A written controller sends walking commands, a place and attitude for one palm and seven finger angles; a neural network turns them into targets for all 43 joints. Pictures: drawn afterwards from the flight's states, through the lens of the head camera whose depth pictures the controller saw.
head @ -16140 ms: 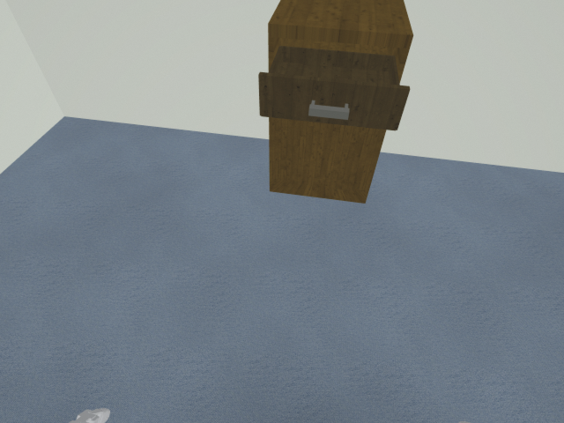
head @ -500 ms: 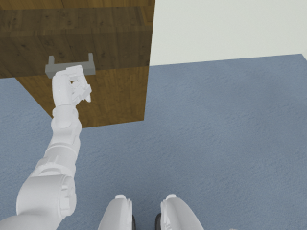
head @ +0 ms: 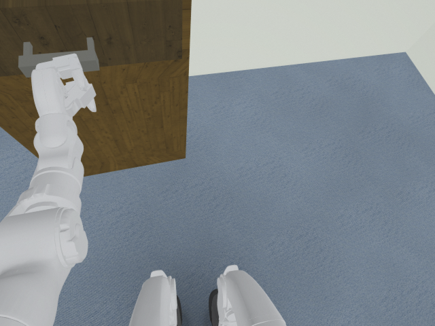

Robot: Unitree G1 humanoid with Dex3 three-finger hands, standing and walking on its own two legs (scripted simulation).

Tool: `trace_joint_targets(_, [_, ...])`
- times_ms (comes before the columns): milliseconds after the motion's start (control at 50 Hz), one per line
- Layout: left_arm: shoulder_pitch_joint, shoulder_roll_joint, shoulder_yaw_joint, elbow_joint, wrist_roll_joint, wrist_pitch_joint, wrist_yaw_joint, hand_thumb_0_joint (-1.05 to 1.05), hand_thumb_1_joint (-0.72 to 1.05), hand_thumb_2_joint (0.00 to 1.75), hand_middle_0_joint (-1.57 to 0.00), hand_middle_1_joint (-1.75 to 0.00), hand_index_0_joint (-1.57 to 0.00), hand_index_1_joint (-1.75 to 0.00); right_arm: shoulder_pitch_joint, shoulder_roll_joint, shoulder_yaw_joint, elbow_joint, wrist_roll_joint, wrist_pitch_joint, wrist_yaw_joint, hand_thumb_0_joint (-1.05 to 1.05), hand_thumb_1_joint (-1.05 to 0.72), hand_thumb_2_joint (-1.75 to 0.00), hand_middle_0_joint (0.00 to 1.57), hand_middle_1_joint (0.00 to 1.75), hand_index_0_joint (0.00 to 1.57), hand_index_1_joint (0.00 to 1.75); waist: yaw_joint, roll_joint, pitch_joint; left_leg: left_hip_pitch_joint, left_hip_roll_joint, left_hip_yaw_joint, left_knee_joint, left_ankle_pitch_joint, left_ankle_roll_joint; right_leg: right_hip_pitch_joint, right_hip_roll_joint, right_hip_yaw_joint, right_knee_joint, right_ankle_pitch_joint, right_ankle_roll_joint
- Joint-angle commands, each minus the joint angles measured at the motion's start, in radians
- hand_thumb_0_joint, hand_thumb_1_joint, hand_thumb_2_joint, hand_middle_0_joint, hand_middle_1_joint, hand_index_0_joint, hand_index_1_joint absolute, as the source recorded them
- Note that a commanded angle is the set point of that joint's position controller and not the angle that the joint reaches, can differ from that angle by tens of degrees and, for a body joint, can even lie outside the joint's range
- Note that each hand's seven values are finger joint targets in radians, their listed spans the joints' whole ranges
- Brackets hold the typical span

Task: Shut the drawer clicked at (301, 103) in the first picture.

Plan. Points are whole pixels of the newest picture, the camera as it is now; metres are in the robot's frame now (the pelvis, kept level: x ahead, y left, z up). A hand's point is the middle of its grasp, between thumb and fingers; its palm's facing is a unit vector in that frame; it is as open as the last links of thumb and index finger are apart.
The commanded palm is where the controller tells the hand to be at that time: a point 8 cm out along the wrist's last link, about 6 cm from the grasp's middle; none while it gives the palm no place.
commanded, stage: push the drawer shut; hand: left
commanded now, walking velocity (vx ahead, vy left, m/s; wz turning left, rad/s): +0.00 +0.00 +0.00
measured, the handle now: (60, 54) +0.60 +0.23 +0.04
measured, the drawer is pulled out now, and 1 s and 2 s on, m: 0.03 0.00 0.00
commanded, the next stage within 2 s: pull the fist back off the drawer in 0.68 s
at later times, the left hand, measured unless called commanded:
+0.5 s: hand (84, 72) +0.56 +0.19 +0.04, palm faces +0.18 -0.98 -0.02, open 2.9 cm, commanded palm +0.56 +0.21 +0.05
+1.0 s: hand (76, 70) +0.57 +0.21 +0.04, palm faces +0.17 -0.98 -0.04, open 3.0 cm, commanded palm +0.57 +0.19 +0.05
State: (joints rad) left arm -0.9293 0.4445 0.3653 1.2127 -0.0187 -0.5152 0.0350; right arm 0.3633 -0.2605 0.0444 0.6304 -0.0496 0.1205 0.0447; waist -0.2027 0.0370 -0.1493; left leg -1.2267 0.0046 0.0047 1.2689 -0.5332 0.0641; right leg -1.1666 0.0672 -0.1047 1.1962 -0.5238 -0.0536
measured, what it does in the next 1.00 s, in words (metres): stands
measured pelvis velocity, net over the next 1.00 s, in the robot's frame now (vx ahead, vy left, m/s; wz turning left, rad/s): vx -0.04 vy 0.01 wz -0.03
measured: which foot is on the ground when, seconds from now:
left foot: down 0.00-1.00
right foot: down 0.00-1.00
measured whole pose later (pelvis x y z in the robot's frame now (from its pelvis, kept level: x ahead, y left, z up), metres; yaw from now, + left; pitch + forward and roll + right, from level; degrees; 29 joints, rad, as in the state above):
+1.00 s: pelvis -0.04 +0.01 -0.03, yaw -1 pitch +32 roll -9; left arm -1.30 0.71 0.35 1.41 0.09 -0.37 0.01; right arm 0.42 -0.27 0.12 0.63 -0.07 0.03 0.03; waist -0.33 0.04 -0.12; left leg -1.47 0.01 -0.05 1.39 -0.49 0.08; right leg -1.37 0.07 -0.17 1.26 -0.47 -0.04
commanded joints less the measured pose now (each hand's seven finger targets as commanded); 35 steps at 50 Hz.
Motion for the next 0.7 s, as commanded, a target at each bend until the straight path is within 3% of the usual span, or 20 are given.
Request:
trace_joint_targets(0, [-0.506, 0.267, 0.053, -0.19, -0.003, -0.049, -0.002, 0.0, 0.9, 0.9, -1.4, -1.6, -1.4, -1.6, 0.194, -0.191, -0.065, -0.035, -0.005, -0.009, -0.018, 0.0, -0.9, -0.9, 0.2, 0.3, 0.2, 0.3, -0.044, 0.106, -0.502, 0.38, 0.017, -0.09, -0.113, 0.365, -0.016, 0.215, -0.006, 0.102, -0.152, 0.291, 0.032])
trace_joint_targets(20, [-0.514, 0.286, 0.061, -0.193, -0.001, -0.047, -0.004, 0.0, 0.9, 0.9, -1.4, -1.6, -1.4, -1.6, 0.194, -0.192, -0.063, -0.04, -0.004, -0.008, -0.018, 0.0, -0.9, -0.9, 0.2, 0.3, 0.2, 0.3, -0.04, 0.126, -0.506, 0.368, 0.015, -0.087, -0.111, 0.359, -0.016, 0.22, -0.006, 0.105, -0.151, 0.289, 0.03])
trace_joint_targets(60, [-0.561, 0.287, 0.051, -0.195, 0.005, -0.044, -0.009, 0.0, 0.9, 0.9, -1.4, -1.6, -1.4, -1.6, 0.203, -0.192, -0.061, -0.034, -0.006, -0.009, -0.017, 0.0, -0.9, -0.9, 0.2, 0.3, 0.2, 0.3, -0.058, 0.151, -0.508, 0.388, 0.02, -0.094, -0.103, 0.38, -0.016, 0.188, -0.005, 0.1, -0.144, 0.299, 0.031])
trace_joint_targets(120, [-0.548, 0.315, 0.075, -0.2, 0.0, -0.04, -0.019, 0.0, 0.9, 0.9, -1.4, -1.6, -1.4, -1.6, 0.212, -0.195, -0.06, -0.035, -0.009, -0.007, -0.015, 0.0, -0.9, -0.9, 0.2, 0.3, 0.2, 0.3, -0.051, 0.165, -0.553, 0.414, 0.023, -0.096, -0.094, 0.428, -0.018, 0.203, -0.003, 0.099, -0.137, 0.337, 0.03])
trace_joint_targets(160, [-0.567, 0.346, 0.086, -0.221, 0.006, -0.042, -0.027, 0.0, 0.9, 0.9, -1.4, -1.6, -1.4, -1.6, 0.219, -0.196, -0.058, -0.039, -0.01, -0.004, -0.014, 0.0, -0.9, -0.9, 0.2, 0.3, 0.2, 0.3, -0.042, 0.207, -0.584, 0.446, 0.025, -0.1, -0.093, 0.468, -0.023, 0.202, -0.002, 0.095, -0.125, 0.36, 0.027])
trace_joint_targets(200, [-0.549, 0.304, 0.06, -0.208, 0.007, -0.035, -0.031, 0.0, 0.9, 0.9, -1.4, -1.6, -1.4, -1.6, 0.221, -0.194, -0.061, -0.035, -0.009, 0.0, -0.009, 0.0, -0.9, -0.9, 0.2, 0.3, 0.2, 0.3, -0.045, 0.221, -0.574, 0.482, 0.03, -0.109, -0.095, 0.488, -0.028, 0.168, 0.0, 0.085, -0.129, 0.356, 0.025])
trace_joint_targets(220, [-0.578, 0.285, 0.038, -0.196, 0.006, -0.028, -0.033, 0.0, 0.9, 0.9, -1.4, -1.6, -1.4, -1.6, 0.22, -0.195, -0.059, -0.03, -0.009, 0.0, -0.007, 0.0, -0.9, -0.9, 0.2, 0.3, 0.2, 0.3, -0.068, 0.201, -0.544, 0.468, 0.033, -0.115, -0.095, 0.464, -0.026, 0.149, 0.0, 0.083, -0.134, 0.333, 0.028])
trace_joint_targets(280, [-0.627, 0.31, 0.05, -0.161, 0.014, -0.012, -0.023, 0.0, 0.9, 0.9, -1.4, -1.6, -1.4, -1.6, 0.235, -0.203, -0.056, -0.024, -0.011, 0.0, -0.009, 0.0, -0.9, -0.9, 0.2, 0.3, 0.2, 0.3, -0.088, 0.183, -0.514, 0.432, 0.034, -0.12, -0.087, 0.433, -0.019, 0.121, 0.001, 0.08, -0.134, 0.302, 0.031])
trace_joint_targets(300, [-0.643, 0.35, 0.076, -0.159, 0.018, -0.008, -0.018, 0.0, 0.9, 0.9, -1.4, -1.6, -1.4, -1.6, 0.244, -0.208, -0.054, -0.022, -0.014, -0.001, -0.012, 0.0, -0.9, -0.9, 0.2, 0.3, 0.2, 0.3, -0.087, 0.172, -0.509, 0.412, 0.034, -0.121, -0.084, 0.429, -0.018, 0.134, 0.002, 0.081, -0.132, 0.302, 0.03])
trace_joint_targets(380, [-0.708, 0.343, 0.056, -0.152, 0.036, -0.004, -0.009, 0.0, 0.9, 0.9, -1.4, -1.6, -1.4, -1.6, 0.255, -0.206, -0.051, -0.016, -0.019, -0.006, -0.009, 0.0, -0.9, -0.9, 0.2, 0.3, 0.2, 0.3, -0.106, 0.216, -0.532, 0.44, 0.037, -0.134, -0.072, 0.438, -0.021, 0.079, 0.003, 0.072, -0.123, 0.284, 0.028])
trace_joint_targets(400, [-0.73, 0.364, 0.067, -0.155, 0.037, -0.005, -0.009, 0.0, 0.9, 0.9, -1.4, -1.6, -1.4, -1.6, 0.259, -0.21, -0.051, -0.015, -0.02, -0.007, -0.01, 0.0, -0.9, -0.9, 0.2, 0.3, 0.2, 0.3, -0.112, 0.195, -0.526, 0.428, 0.038, -0.135, -0.07, 0.428, -0.019, 0.082, 0.004, 0.074, -0.126, 0.277, 0.03])
trace_joint_targets(480, [-0.827, 0.378, 0.05, -0.164, 0.054, -0.008, -0.001, 0.0, 0.9, 0.9, -1.4, -1.6, -1.4, -1.6, 0.266, -0.212, -0.046, -0.007, -0.022, -0.015, -0.011, 0.0, -0.9, -0.9, 0.2, 0.3, 0.2, 0.3, -0.134, 0.25, -0.545, 0.442, 0.038, -0.149, -0.067, 0.39, -0.021, 0.038, 0.005, 0.07, -0.122, 0.234, 0.028])
trace_joint_targets(500, [-0.831, 0.414, 0.076, -0.159, 0.056, -0.006, 0.003, 0.0, 0.9, 0.9, -1.4, -1.6, -1.4, -1.6, 0.27, -0.216, -0.044, -0.007, -0.024, -0.017, -0.012, 0.0, -0.9, -0.9, 0.2, 0.3, 0.2, 0.3, -0.127, 0.257, -0.546, 0.43, 0.038, -0.149, -0.064, 0.38, -0.021, 0.04, 0.006, 0.071, -0.12, 0.225, 0.026])
trace_joint_targets(540, [-0.875, 0.422, 0.063, -0.162, 0.064, -0.007, 0.003, 0.0, 0.9, 0.9, -1.4, -1.6, -1.4, -1.6, 0.271, -0.216, -0.039, -0.006, -0.024, -0.023, -0.012, 0.0, -0.9, -0.9, 0.2, 0.3, 0.2, 0.3, -0.14, 0.289, -0.553, 0.436, 0.038, -0.158, -0.064, 0.364, -0.022, 0.017, 0.008, 0.068, -0.114, 0.209, 0.022])
trace_joint_targets(600, [-0.918, 0.409, 0.031, -0.135, 0.072, 0.005, 0.005, 0.0, 0.9, 0.9, -1.4, -1.6, -1.4, -1.6, 0.268, -0.22, -0.033, -0.002, -0.024, -0.033, -0.015, 0.0, -0.9, -0.9, 0.2, 0.3, 0.2, 0.3, -0.162, 0.292, -0.52, 0.417, 0.039, -0.172, -0.07, 0.294, -0.021, -0.024, 0.008, 0.065, -0.118, 0.161, 0.023])
trace_joint_targets(640, [-0.939, 0.458, 0.051, -0.117, 0.079, 0.011, 0.01, 0.0, 0.9, 0.9, -1.4, -1.6, -1.4, -1.6, 0.27, -0.228, -0.025, -0.003, -0.024, -0.043, -0.019, 0.0, -0.9, -0.9, 0.2, 0.3, 0.2, 0.3, -0.17, 0.3, -0.506, 0.392, 0.04, -0.179, -0.075, 0.244, -0.019, -0.044, 0.006, 0.063, -0.113, 0.131, 0.022])
trace_joint_targets(680, [-0.959, 0.447, 0.022, -0.096, 0.085, 0.024, 0.013, 0.0, 0.9, 0.9, -1.4, -1.6, -1.4, -1.6, 0.263, -0.23, -0.02, -0.006, -0.022, -0.053, -0.024, 0.0, -0.9, -0.9, 0.2, 0.3, 0.2, 0.3, -0.185, 0.304, -0.487, 0.363, 0.04, -0.185, -0.081, 0.176, -0.016, -0.066, 0.005, 0.065, -0.114, 0.097, 0.023])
